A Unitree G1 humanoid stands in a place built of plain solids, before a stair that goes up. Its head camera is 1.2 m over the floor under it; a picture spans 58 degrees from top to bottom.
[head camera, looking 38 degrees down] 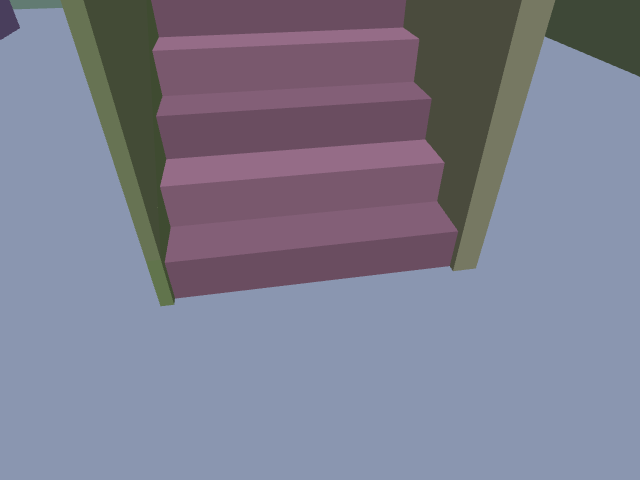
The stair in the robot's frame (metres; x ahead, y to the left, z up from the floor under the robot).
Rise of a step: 0.18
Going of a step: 0.22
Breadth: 1.12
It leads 10 degrees to the left of straight ahead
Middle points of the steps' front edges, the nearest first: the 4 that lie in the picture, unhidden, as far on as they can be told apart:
1.26 0.01 0.18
1.48 0.04 0.37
1.70 0.08 0.55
1.92 0.12 0.73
